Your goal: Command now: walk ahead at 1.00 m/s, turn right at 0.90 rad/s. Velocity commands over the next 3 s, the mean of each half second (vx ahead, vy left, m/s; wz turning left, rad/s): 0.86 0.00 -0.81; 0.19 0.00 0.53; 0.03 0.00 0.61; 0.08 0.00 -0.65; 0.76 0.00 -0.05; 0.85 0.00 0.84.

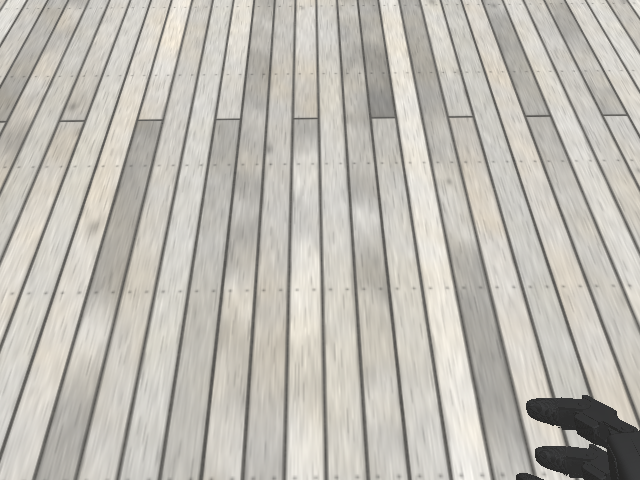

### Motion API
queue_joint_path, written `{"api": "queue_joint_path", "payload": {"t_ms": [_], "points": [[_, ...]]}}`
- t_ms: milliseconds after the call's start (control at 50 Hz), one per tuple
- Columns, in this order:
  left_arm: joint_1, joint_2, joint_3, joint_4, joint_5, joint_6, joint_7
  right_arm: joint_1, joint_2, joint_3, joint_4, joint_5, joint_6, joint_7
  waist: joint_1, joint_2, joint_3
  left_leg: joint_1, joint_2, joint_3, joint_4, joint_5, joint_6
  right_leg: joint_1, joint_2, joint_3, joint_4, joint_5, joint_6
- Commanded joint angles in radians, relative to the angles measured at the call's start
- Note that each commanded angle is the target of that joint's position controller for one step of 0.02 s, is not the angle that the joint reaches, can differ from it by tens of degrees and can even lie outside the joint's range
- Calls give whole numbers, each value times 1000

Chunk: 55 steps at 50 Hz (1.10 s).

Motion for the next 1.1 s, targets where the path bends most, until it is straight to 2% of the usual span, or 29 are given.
{"api": "queue_joint_path", "payload": {"t_ms": [20, 100, 120, 140, 160, 180, 200, 240, 260, 320, 400, 440, 480, 540, 560, 580, 600, 620, 640, 700, 800, 940, 960, 980, 1000, 1020, 1040, 1080, 1100], "points": [[-75, 197, 63, -72, -24, -14, 19, -75, -88, -38, -77, 32, -4, -6, -12, -70, 22, 420, -109, 125, -215, 202, -52, -396, -142, 219, -190, -101, -91], [-55, 163, 62, -54, -20, 10, 24, -20, -168, -87, -61, 73, -19, -5, -52, -136, -36, 438, -98, 75, -332, 54, -27, -106, -191, 303, 20, -18, -32], [-78, 161, 59, -63, -6, 14, 16, 128, -203, -113, -35, 76, -23, -5, -145, -137, -122, 581, -85, 89, -308, -18, 4, -90, -174, 272, 192, 137, 5], [-107, 93, 34, -96, 25, 15, 5, 365, -234, -129, 1, 73, -18, -12, -257, -92, -297, 894, 37, 1, -214, -167, 49, -228, -147, 199, 507, 139, 42], [48, -40, -4, -140, -9, 3, 0, 453, -325, -139, 25, 22, -6, -4, -162, 345, -445, 1213, 284, -565, -413, -585, 205, -560, -35, 75, 879, -339, 85], [53, 36, -12, -152, -57, 1, 7, 416, -303, -142, 31, 26, 1, 10, -157, 471, -406, 1181, 360, -845, -529, -926, 245, -753, -149, 20, 1055, -248, 86], [-64, 116, 5, -146, -46, 9, 13, 348, -209, -126, 9, 29, 10, 2, -198, 288, -237, 1053, 307, -674, -537, -852, 214, -805, -195, -18, 1100, -144, 95], [-234, 143, 19, -175, 9, 11, 5, 326, -171, -117, 50, 10, 25, -2, -203, 21, -68, 825, 209, -311, -518, -410, 165, -750, -259, -59, 1018, -56, 89], [-241, 132, 23, -191, 1, 16, -5, 302, -148, -109, 71, 2, 23, -4, -166, 50, -31, 748, 186, -212, -529, -298, 165, -713, -293, -47, 973, -26, 87], [-263, 85, 17, -220, -24, 49, -19, 270, -65, -89, 129, 25, 18, 5, -120, 84, 31, 658, 150, -7, -557, -57, 159, -715, -340, -65, 926, -30, 83], [-352, 49, -6, -266, 18, 26, -37, 199, -143, -101, 162, 22, 20, -8, -86, 28, 94, 466, 98, 210, -599, 382, 171, -552, -282, -146, 545, 160, 126], [-399, 29, -14, -260, 20, -1, -59, 263, -196, -106, 197, 33, 14, -8, -112, 3, 55, 445, 88, 241, -630, 449, 172, -351, -207, -198, 317, 325, 110], [-417, 73, 2, -264, 24, -14, -68, 307, -255, -116, 237, 60, 15, -3, -89, 34, 33, 572, 120, 220, -599, 600, 183, -293, -162, -198, 191, 323, 70], [-199, 174, 47, -188, 58, -23, -48, 301, -254, -106, 260, 69, 37, -4, 67, 75, -116, 643, 81, 215, -248, 762, 121, 10, -152, -187, 19, 489, -2], [-102, 238, 60, -168, 87, -15, -28, 311, -209, -90, 228, 47, 37, -5, 92, 11, -240, 459, 11, 214, 24, 421, 75, 296, -312, -64, 110, 897, -39], [-126, 255, 38, -194, 124, -9, -17, 526, -58, -43, 247, 24, 42, 10, -26, -259, -471, 178, -142, 140, 488, -623, 8, 612, -692, 301, 225, 1435, -240], [-107, 206, 37, -211, 97, 5, -16, 522, -197, -72, 279, 48, 47, 9, 36, -162, -632, 184, -120, -11, 592, -642, 1, 570, -682, 310, 196, 1363, -256], [-179, 193, 35, -210, 69, 15, -15, 401, -231, -92, 228, 73, 59, 4, 16, -139, -489, 106, -74, 43, 571, -589, -9, 450, -622, 189, 132, 1164, -222], [-234, 157, 28, -184, 43, 15, -12, 341, -198, -89, 211, 68, 74, -10, -18, -71, -351, 54, -35, 97, 497, -522, -25, 317, -560, 110, 73, 987, -177], [-357, 115, 25, -164, 55, 18, -8, 409, -123, -95, 227, 59, 153, -29, -130, -112, -182, 210, 6, 155, 457, -434, -73, -81, -503, -62, -96, 643, -138], [-450, 147, 48, -137, 57, 14, 19, 315, -96, -100, 151, 41, 189, -24, -145, -119, -140, 280, 52, 190, 198, -203, -47, -210, -502, -237, -176, 357, -110], [-448, 188, 74, -83, 4, 52, 19, 222, -151, -131, 78, 37, 214, 22, -143, -94, -117, 380, 3, 286, -113, -163, 61, -92, -543, -323, -38, 183, -5], [-425, 164, 72, -67, -5, 59, 17, 244, -167, -143, 83, 29, 213, 15, -147, -49, -107, 424, -24, 281, -184, -128, 94, -105, -505, -351, 59, 110, 44], [-363, 134, 69, -42, 4, 70, 12, 288, -228, -166, 90, 22, 206, 3, -144, 113, -66, 488, 6, 163, -304, 140, 148, -189, -420, -406, 261, -45, 116], [-347, 117, 63, -77, 46, 81, 14, 279, -365, -194, 53, 24, 194, -14, -98, 417, 2, 572, 199, -238, -417, 398, 303, -500, -243, -421, 602, -425, 224], [-440, 132, 63, -117, 60, 81, 24, 291, -364, -185, 31, -8, 156, 1, -141, 311, -109, 567, 249, -409, -480, 246, 412, -583, -170, -177, 787, -446, 222], [-471, 149, 68, -120, 38, 80, 31, 270, -341, -182, 32, -6, 129, 13, -140, 197, -120, 578, 230, -348, -510, 106, 384, -619, -178, -114, 817, -361, 190], [-452, 166, 78, -95, 38, 73, 47, 170, -270, -165, 14, 40, 123, -1, -87, 94, -106, 570, 163, -255, -489, 4, 286, -627, -209, -68, 743, -185, 160], [-447, 171, 82, -89, 45, 68, 49, 129, -244, -155, -4, 45, 132, -16, -70, 110, -121, 539, 137, -218, -474, 40, 264, -580, -206, -61, 711, -136, 163]]}}
Next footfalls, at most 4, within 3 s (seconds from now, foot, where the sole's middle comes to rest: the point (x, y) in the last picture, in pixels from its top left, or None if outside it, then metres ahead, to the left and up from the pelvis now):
0.14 left None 0.35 0.20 -0.78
0.56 right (431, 432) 0.61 -0.15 -0.78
0.98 left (314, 395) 0.67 0.10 -0.78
1.44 right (413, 384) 0.72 -0.12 -0.78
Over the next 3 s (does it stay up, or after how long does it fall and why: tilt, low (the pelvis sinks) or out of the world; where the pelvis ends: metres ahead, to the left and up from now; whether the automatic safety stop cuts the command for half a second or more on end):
stays up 1.25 -0.22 -0.02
